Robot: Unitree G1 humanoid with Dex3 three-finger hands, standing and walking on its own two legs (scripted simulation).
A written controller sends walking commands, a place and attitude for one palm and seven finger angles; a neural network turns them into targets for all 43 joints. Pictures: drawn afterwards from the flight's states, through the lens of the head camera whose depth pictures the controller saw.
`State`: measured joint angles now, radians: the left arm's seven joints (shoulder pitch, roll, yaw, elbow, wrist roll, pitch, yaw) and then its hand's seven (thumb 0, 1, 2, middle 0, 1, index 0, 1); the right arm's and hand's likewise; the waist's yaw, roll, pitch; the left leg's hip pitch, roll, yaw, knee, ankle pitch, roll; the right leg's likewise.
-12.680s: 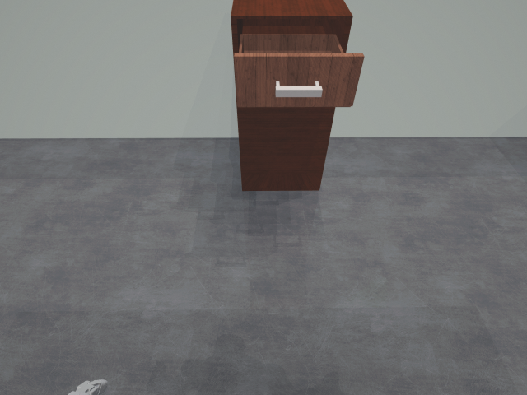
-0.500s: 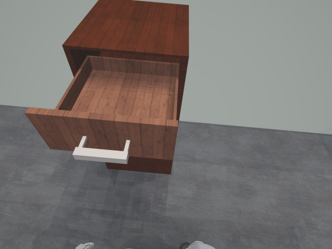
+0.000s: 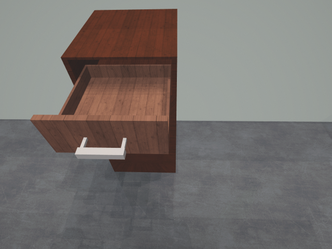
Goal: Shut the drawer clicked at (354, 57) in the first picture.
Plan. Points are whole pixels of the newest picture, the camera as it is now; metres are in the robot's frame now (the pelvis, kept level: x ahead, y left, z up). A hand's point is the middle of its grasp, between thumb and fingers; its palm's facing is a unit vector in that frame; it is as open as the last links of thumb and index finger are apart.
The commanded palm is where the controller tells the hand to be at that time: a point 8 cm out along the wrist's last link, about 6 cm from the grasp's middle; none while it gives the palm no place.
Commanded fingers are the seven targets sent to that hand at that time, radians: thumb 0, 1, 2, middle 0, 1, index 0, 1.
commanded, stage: come to a stop and stand still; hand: left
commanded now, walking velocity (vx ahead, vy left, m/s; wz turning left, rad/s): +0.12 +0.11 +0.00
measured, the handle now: (102, 147) +0.38 +0.20 +0.00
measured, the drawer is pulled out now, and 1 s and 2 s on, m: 0.29 0.29 0.29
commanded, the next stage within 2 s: look again from close up in 0.74 s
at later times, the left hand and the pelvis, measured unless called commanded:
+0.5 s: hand out of the picture +0.02 +0.17 -0.18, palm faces +0.04 -0.99 -0.14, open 7.4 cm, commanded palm none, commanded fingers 0.00 0.90 0.90 -0.20 -0.30 -0.20 -0.30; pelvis +0.04 +0.02 +0.00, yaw -2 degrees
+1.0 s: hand out of the picture +0.03 +0.20 -0.18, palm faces -0.02 -0.98 -0.21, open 7.4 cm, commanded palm none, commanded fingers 0.00 0.90 0.90 -0.20 -0.30 -0.20 -0.30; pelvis +0.03 +0.03 -0.01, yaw -1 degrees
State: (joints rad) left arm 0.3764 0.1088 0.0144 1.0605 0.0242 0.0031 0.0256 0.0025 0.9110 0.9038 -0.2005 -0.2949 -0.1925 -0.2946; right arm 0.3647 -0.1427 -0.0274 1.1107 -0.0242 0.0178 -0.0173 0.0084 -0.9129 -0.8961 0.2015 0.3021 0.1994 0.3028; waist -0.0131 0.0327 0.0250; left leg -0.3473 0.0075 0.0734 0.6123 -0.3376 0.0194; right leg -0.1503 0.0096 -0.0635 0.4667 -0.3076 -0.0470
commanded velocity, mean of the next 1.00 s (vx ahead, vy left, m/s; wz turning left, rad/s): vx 0.00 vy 0.02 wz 0.00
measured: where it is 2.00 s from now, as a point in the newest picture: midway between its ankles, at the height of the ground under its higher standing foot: outside the picture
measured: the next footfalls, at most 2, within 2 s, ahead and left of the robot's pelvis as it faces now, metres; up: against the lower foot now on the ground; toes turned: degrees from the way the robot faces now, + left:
left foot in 0.30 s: +0.11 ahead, +0.12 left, +0.00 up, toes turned +1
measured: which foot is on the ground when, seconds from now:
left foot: up 0.00-0.28, down 0.30-1.00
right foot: down 0.00-1.00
